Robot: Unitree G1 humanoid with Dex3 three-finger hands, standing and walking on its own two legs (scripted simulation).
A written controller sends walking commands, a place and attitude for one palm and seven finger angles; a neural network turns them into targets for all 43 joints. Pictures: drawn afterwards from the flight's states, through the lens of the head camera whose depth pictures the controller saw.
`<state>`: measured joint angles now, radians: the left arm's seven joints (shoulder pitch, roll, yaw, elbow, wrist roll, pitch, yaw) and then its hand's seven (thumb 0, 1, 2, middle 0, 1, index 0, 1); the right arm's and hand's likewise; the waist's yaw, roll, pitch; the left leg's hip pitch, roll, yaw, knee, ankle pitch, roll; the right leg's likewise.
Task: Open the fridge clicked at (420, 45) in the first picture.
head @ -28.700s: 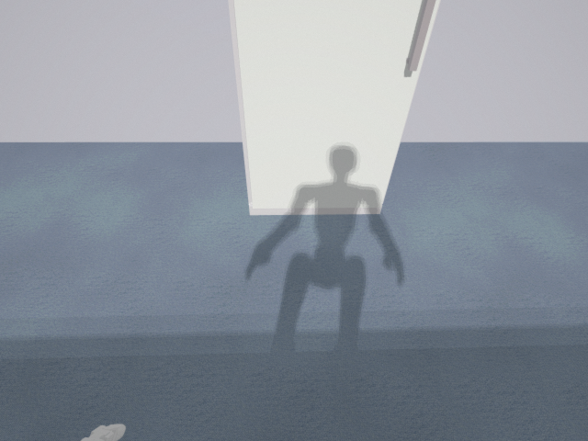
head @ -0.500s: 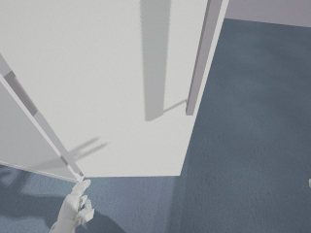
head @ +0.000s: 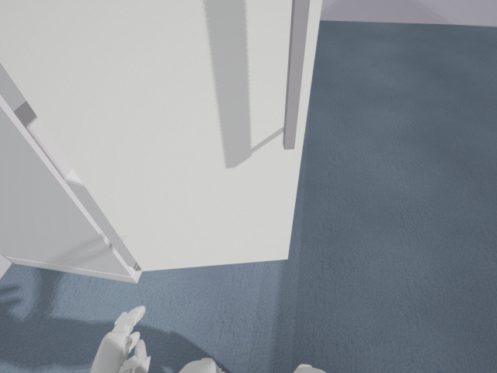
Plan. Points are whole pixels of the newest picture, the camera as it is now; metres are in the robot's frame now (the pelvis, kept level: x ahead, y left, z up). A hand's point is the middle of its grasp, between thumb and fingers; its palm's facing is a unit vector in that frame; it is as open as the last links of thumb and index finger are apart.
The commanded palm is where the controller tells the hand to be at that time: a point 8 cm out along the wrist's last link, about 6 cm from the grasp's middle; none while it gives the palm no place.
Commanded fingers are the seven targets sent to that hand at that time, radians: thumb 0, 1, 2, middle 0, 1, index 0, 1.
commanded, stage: step back with the hand held close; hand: right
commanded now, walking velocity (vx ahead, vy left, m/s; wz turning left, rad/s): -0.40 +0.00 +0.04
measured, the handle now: (295, 28) +0.61 -0.04 +0.26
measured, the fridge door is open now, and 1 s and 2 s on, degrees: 76 76 76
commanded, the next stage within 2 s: stop stepping back and stand still in 0.30 s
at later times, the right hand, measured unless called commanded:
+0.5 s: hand out of the picture +0.10 -0.28 +0.20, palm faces +0.39 +0.80 -0.44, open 7.4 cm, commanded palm +0.04 -0.31 +0.20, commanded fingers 0.00 -0.90 -0.90 0.20 0.30 0.20 0.30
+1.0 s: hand out of the picture +0.04 -0.27 +0.18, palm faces +0.45 +0.79 -0.41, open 7.4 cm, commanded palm -0.02 -0.30 +0.20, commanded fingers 0.00 -0.90 -0.90 0.20 0.30 0.20 0.30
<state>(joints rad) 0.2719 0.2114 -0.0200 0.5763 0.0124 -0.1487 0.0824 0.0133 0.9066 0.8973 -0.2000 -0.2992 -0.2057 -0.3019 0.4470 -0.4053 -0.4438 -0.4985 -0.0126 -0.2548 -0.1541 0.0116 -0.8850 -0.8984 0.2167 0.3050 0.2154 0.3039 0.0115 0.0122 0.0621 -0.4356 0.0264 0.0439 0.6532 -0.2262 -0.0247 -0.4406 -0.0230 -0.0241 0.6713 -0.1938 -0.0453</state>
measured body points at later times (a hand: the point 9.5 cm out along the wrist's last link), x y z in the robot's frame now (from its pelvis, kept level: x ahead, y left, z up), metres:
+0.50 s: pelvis -0.11 -0.02 +0.02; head -0.08 -0.06 +0.47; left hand +0.08 +0.20 -0.03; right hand +0.07 -0.32 +0.22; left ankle -0.13 +0.11 -0.65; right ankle -0.04 -0.10 -0.72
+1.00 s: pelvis -0.18 -0.01 +0.00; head -0.21 -0.02 +0.45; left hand -0.08 +0.26 -0.08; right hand +0.01 -0.31 +0.20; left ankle -0.23 +0.08 -0.71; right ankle -0.14 -0.14 -0.72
